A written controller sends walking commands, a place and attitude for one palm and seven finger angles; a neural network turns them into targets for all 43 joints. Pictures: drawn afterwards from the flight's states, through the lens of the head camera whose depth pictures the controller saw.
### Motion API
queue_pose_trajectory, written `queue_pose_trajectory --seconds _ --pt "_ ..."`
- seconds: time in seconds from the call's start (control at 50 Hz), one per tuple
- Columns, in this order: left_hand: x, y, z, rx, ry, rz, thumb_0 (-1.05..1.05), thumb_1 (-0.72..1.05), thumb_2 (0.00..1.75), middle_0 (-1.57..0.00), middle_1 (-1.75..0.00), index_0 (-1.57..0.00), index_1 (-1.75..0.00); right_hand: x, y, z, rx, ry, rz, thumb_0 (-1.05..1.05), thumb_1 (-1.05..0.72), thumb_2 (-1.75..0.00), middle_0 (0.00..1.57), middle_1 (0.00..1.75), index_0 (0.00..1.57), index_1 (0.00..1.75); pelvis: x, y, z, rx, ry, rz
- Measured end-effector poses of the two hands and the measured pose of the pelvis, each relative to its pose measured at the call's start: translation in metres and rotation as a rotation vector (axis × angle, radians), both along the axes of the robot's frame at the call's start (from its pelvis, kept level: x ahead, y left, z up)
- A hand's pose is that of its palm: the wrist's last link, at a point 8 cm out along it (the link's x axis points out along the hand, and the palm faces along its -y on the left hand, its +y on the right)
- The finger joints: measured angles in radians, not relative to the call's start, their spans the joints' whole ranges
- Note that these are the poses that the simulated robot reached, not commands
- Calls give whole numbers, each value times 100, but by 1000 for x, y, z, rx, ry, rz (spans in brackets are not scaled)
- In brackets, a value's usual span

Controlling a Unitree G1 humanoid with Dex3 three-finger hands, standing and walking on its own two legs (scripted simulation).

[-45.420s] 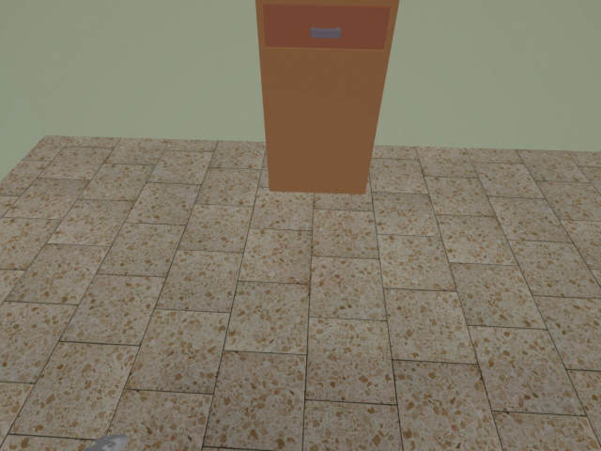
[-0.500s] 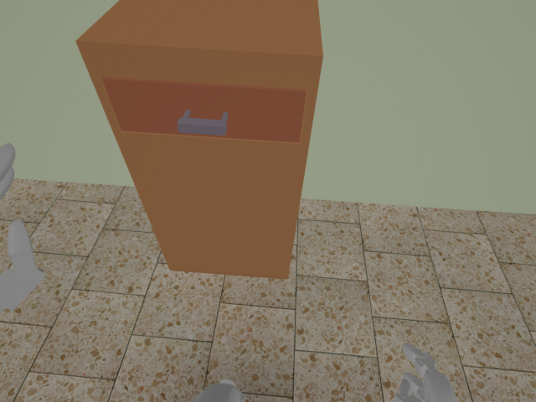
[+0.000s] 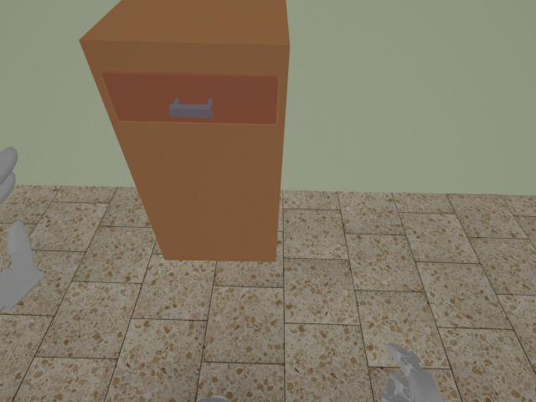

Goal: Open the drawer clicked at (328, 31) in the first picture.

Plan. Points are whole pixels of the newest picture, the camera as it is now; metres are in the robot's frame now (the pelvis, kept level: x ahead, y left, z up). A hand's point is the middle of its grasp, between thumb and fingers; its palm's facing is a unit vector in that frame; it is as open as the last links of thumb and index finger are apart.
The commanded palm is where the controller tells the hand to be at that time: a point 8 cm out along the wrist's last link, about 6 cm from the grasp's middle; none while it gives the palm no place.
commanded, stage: stop stepping back and stand still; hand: left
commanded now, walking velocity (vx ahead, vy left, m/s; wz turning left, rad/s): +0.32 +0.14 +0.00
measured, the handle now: (192, 106) +0.80 +0.26 +0.02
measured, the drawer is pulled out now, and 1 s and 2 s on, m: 0.00 0.00 0.00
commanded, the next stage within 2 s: let the arm hang, fingers relaxed in 1.04 s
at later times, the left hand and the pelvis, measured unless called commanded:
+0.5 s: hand (1, 302) +0.16 +0.26 +0.20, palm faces +0.42 -0.79 -0.45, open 7.4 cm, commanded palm +0.10 +0.30 +0.21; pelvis -0.02 +0.02 +0.00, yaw +1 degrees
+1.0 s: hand out of the picture +0.13 +0.29 +0.19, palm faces +0.43 -0.79 -0.45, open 7.4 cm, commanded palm +0.07 +0.33 +0.21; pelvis -0.05 +0.04 +0.00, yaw +1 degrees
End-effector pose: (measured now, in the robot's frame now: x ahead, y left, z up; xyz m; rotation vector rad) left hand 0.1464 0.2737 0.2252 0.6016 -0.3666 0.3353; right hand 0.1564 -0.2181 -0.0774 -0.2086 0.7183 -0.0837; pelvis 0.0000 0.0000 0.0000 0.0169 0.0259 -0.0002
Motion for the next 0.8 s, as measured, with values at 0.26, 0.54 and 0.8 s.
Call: queue_pose_trajectory --seconds 0.26,0.54,0.8 --pt "-15 12 -23 -76 13 53 1 88 89 -21 -30 -21 -30 -59 -49 -8 -119 83 -128 2 -90 -90 20 30 20 30 -10 4 -2 2 -5 36" --pt "-29 27 -10 -34 -23 17 1 88 89 -21 -30 -21 -30 -18 22 11 6 -76 -15 2 -90 -90 20 30 20 30 -26 22 0 -22 -22 17" --pt "-46 46 -27 -111 58 46 1 89 89 -21 -30 -21 -30 -32 45 14 -21 -41 29 2 -90 -90 21 30 20 30 -42 40 4 -29 -17 26"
